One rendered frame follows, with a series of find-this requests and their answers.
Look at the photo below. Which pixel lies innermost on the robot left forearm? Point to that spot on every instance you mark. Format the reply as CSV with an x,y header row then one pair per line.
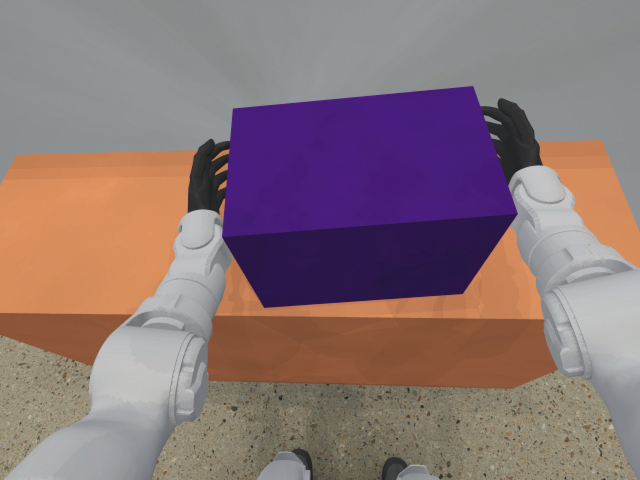
x,y
188,297

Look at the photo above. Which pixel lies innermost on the left robot hand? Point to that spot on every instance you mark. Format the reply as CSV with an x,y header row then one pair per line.
x,y
203,187

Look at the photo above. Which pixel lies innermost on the robot left upper arm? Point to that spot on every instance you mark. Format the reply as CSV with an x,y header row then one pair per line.
x,y
147,382

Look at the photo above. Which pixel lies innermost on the robot right forearm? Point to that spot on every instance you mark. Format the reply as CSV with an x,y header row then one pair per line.
x,y
552,238

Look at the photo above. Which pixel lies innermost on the right robot hand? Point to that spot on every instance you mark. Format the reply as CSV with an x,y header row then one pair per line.
x,y
517,146

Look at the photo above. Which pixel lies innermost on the robot right upper arm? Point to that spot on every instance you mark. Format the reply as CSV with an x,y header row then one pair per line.
x,y
592,329

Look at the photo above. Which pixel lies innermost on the pedestal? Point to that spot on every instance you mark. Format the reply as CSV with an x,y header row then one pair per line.
x,y
85,238

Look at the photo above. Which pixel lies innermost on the robot left foot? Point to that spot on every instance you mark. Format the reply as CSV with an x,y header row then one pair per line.
x,y
305,458

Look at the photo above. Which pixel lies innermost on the left robot thigh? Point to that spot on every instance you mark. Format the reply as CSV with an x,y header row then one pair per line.
x,y
285,470

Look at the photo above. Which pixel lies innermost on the carton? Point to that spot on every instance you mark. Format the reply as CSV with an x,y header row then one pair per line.
x,y
364,198

